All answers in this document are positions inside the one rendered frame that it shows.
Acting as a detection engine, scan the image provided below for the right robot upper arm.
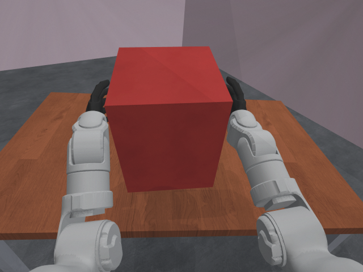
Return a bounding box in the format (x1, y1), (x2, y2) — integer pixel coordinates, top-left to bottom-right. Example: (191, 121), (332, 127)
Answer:
(256, 206), (363, 272)

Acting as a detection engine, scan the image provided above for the robot right hand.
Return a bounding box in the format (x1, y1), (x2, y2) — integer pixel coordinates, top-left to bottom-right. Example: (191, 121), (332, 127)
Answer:
(226, 76), (247, 115)

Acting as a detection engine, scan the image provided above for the carton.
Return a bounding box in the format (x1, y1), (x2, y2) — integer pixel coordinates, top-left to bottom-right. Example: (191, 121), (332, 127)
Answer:
(104, 46), (233, 193)

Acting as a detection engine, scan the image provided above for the robot left hand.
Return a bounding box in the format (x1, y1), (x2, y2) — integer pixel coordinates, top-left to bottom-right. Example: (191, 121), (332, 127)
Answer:
(86, 80), (109, 122)

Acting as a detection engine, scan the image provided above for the table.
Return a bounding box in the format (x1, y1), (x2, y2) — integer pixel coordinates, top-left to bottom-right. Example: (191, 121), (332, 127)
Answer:
(0, 92), (363, 272)

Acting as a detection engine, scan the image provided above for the robot right forearm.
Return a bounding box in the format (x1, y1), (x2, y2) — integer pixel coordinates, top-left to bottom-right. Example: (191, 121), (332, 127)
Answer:
(226, 110), (328, 248)

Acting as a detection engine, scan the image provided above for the left robot upper arm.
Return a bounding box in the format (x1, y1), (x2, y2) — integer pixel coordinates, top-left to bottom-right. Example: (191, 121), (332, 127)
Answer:
(29, 219), (123, 272)

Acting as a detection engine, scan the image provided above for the robot left forearm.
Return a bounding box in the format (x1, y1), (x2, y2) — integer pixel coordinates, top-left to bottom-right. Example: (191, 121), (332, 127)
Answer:
(54, 110), (113, 264)

